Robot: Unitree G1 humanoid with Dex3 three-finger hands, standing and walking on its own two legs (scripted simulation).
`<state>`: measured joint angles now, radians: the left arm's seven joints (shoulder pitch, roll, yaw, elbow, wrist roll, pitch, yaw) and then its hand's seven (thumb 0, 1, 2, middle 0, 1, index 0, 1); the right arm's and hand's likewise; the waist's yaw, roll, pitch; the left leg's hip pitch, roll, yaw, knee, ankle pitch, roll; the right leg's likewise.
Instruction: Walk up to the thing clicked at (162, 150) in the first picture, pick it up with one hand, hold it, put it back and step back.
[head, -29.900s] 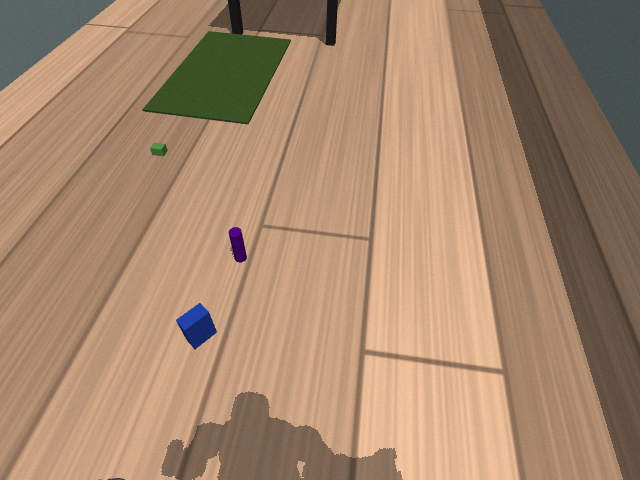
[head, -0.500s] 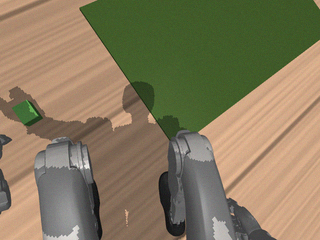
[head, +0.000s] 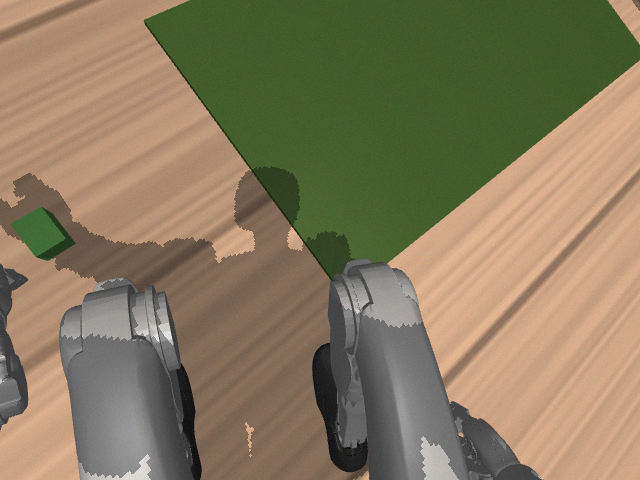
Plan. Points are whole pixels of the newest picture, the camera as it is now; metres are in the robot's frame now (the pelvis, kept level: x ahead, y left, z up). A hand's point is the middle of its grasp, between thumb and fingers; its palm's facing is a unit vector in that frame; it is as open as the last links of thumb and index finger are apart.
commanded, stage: rise first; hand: left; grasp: from above
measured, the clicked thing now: (44, 234) +0.41 +0.35 -0.29
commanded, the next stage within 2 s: approach in 1.06 s
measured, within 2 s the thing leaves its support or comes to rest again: neither
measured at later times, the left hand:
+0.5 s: hand out of the picture +0.35 +0.37 -0.19, palm faces -0.29 -0.30 -0.91, open 13.1 cm
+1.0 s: hand out of the picture +0.35 +0.37 -0.18, palm faces -0.29 -0.31 -0.91, open 13.3 cm
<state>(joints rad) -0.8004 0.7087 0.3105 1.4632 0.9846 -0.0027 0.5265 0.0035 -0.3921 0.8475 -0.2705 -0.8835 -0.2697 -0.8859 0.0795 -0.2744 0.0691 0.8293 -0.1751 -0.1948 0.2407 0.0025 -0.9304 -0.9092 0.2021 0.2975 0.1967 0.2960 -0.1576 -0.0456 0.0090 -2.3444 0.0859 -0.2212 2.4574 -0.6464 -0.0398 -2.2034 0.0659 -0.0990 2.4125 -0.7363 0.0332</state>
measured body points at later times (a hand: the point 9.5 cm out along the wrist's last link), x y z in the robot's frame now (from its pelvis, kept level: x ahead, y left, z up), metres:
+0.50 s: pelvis +0.00 +0.00 +0.00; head +0.22 +0.08 +0.38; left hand +0.37 +0.39 -0.13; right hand +0.09 -0.26 -0.11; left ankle +0.08 +0.15 -0.28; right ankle +0.09 -0.12 -0.28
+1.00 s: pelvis +0.00 +0.00 +0.00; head +0.22 +0.07 +0.39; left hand +0.37 +0.38 -0.13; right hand +0.09 -0.25 -0.11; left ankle +0.08 +0.15 -0.28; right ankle +0.09 -0.12 -0.28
